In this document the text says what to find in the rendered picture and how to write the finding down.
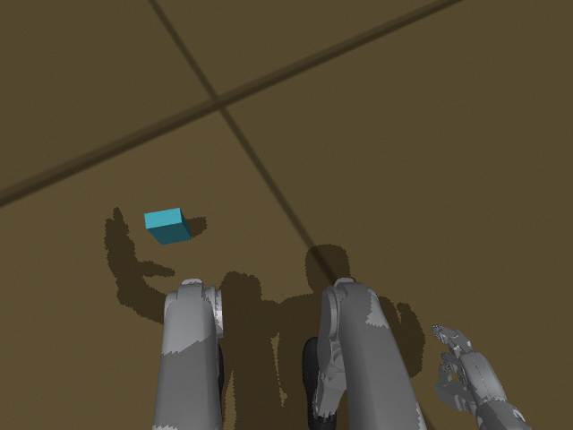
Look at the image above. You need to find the right robot foot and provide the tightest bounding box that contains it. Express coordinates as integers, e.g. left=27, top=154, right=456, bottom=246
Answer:
left=302, top=337, right=337, bottom=430

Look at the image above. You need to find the right robot arm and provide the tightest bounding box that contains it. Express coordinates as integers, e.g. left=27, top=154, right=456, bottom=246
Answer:
left=475, top=400, right=533, bottom=430

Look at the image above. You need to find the right robot hand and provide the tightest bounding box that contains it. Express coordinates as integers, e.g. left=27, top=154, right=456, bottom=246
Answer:
left=432, top=324, right=509, bottom=416

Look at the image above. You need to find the carton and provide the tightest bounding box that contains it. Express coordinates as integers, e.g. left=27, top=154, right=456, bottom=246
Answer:
left=144, top=208, right=192, bottom=245

